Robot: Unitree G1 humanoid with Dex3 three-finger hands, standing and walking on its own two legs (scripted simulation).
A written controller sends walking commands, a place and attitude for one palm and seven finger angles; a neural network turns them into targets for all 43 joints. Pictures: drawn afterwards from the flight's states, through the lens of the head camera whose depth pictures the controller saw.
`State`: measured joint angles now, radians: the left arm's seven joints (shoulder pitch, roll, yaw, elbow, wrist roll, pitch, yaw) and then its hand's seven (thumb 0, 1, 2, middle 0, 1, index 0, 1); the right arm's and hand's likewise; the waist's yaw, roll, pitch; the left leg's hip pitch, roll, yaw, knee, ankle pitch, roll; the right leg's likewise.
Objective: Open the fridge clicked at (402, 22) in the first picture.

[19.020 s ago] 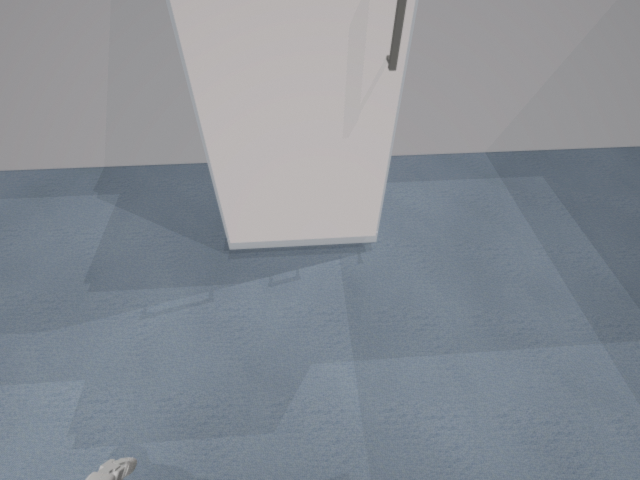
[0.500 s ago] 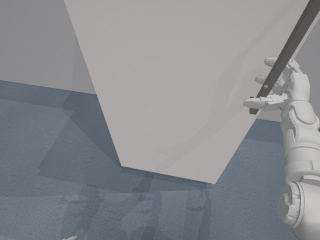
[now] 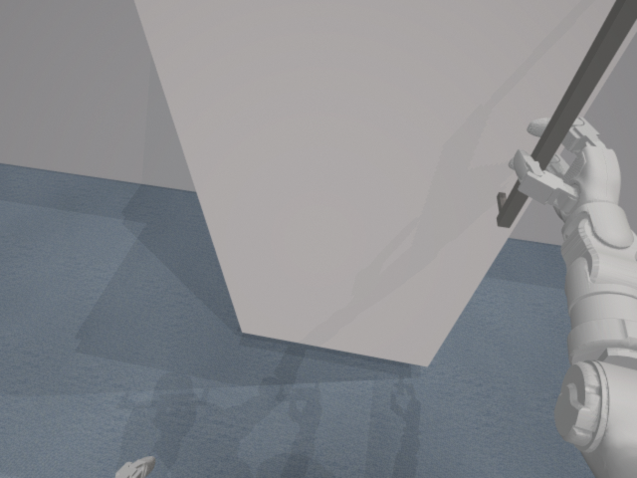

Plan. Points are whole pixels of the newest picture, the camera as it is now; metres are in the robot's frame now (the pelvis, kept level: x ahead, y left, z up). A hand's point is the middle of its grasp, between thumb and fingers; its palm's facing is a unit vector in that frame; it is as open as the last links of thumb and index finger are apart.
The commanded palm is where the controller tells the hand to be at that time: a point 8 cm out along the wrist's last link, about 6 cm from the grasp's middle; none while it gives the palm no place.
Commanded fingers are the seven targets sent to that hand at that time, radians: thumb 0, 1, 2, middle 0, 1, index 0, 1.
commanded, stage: grip the handle and tug to test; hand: right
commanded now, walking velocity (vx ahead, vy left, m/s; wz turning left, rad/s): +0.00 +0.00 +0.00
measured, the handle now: (552, 121) +0.52 -0.21 +0.20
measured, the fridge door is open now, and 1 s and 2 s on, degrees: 0 0 24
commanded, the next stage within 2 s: pull the door a little, standing still in 0.78 s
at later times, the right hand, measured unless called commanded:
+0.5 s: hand (525, 173) +0.47 -0.19 +0.16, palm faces +0.06 +1.00 +0.01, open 5.2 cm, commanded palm +0.43 -0.24 +0.16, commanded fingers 0.00 -0.90 -0.90 0.45 1.40 0.45 1.40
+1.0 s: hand (525, 176) +0.46 -0.18 +0.16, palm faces +0.07 +1.00 +0.03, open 5.5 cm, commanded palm +0.42 -0.23 +0.16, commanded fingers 0.00 -0.90 -0.90 0.45 1.40 0.45 1.40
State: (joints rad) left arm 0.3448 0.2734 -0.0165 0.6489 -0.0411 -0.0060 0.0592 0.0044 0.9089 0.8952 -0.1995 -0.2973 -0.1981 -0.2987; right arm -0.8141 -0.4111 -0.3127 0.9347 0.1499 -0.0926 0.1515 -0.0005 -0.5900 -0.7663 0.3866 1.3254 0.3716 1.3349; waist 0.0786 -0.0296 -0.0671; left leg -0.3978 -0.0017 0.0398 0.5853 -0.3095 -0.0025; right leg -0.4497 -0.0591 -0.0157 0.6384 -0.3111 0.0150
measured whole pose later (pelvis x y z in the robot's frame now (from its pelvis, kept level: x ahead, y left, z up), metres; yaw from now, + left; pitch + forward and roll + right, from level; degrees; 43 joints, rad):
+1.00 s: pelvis +0.04 -0.01 +0.01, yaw +2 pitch +6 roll +1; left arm 0.30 0.25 0.00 0.60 -0.04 0.02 0.06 0.01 0.91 0.90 -0.20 -0.30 -0.20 -0.30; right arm -0.54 -0.32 -0.31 0.48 0.19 0.12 0.11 0.01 -0.78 -0.82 0.32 1.37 0.35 1.33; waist 0.05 -0.03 -0.08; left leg -0.28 0.00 0.00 0.49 -0.31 -0.01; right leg -0.32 -0.06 -0.06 0.54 -0.33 0.01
